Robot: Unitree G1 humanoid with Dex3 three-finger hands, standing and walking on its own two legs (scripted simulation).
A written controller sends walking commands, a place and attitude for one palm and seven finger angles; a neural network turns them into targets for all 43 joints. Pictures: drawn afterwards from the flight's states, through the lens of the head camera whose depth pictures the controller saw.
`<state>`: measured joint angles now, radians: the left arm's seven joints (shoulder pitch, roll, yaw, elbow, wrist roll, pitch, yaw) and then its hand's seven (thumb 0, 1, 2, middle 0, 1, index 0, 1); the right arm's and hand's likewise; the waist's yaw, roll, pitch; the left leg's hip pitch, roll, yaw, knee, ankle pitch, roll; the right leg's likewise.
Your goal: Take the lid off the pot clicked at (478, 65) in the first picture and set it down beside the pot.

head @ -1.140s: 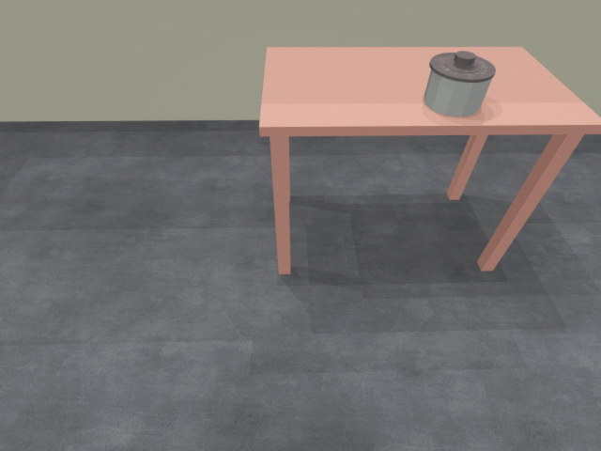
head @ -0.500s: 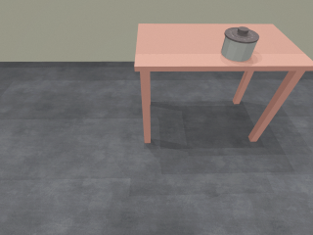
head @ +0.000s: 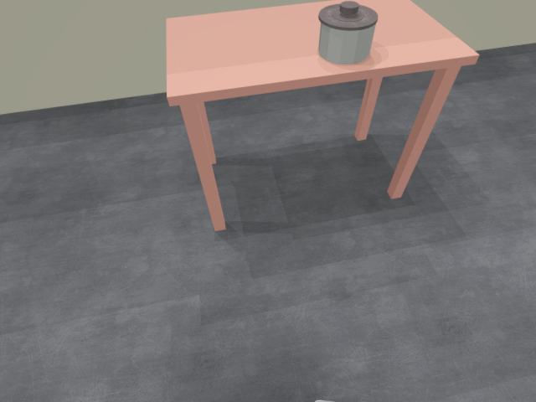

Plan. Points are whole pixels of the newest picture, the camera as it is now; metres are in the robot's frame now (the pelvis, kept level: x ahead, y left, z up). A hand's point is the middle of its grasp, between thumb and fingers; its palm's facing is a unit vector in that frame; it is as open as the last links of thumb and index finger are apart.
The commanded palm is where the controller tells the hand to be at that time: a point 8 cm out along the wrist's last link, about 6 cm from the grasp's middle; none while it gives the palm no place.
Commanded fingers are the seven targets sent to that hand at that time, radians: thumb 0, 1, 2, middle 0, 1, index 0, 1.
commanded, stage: walk to a spot facing it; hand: left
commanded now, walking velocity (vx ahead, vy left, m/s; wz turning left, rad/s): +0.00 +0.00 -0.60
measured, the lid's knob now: (349, 7) +1.11 -0.14 +0.09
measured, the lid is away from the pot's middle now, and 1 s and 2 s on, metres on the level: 0.00 0.00 0.00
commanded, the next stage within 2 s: none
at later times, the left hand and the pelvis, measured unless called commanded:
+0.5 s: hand out of the picture +0.07 +0.19 -0.14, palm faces -0.16 -0.94 -0.29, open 7.4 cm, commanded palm none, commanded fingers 0.00 0.90 0.90 -0.20 -0.30 -0.20 -0.30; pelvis -0.01 -0.01 +0.02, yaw -15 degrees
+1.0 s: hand (204, 369) +0.19 +0.14 -0.15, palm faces -0.58 -0.79 -0.20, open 7.4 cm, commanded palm none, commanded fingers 0.00 0.90 0.90 -0.20 -0.30 -0.20 -0.30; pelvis +0.01 +0.00 +0.02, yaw -36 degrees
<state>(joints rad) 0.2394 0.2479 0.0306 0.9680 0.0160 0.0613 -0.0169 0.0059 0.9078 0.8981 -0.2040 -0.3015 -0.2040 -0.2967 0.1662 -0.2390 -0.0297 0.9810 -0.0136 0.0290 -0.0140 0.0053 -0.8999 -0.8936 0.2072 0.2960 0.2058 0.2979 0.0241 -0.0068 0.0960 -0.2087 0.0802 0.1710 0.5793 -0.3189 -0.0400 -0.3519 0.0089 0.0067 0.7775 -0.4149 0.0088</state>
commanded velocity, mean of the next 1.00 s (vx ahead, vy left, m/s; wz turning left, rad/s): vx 0.09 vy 0.00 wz -0.60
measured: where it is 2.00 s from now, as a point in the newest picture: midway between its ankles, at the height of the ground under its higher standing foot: (372, 389)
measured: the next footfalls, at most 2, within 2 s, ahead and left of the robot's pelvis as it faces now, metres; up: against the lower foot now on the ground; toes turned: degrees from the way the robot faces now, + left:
left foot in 0.64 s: +0.05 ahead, +0.14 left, +0.00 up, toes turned -24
right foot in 1.10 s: +0.01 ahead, -0.19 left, +0.00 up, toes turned -46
